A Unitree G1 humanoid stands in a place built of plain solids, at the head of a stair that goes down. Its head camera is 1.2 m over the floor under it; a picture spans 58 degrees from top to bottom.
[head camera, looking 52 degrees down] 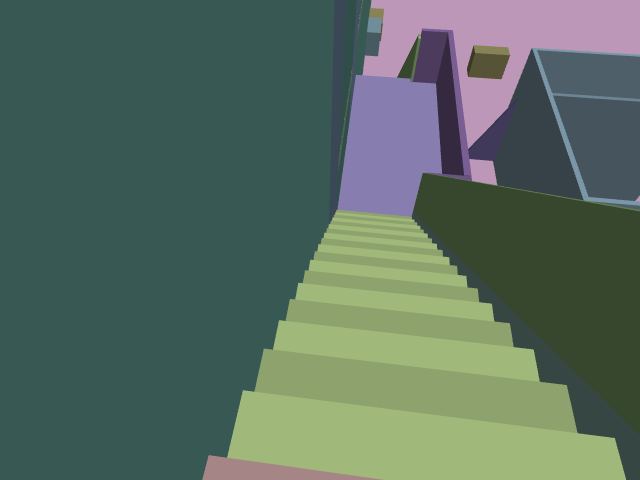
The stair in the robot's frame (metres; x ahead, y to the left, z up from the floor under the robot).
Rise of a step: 0.21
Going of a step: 0.24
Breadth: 1.17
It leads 7 degrees to the right of straight ahead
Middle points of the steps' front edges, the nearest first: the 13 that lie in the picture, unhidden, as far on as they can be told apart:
0.41 -0.32 -0.21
0.65 -0.35 -0.42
0.88 -0.38 -0.63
1.12 -0.41 -0.84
1.36 -0.44 -1.06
1.60 -0.47 -1.27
1.83 -0.50 -1.48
2.07 -0.53 -1.69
2.31 -0.56 -1.90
2.54 -0.59 -2.11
2.78 -0.62 -2.33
3.02 -0.65 -2.54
3.25 -0.68 -2.75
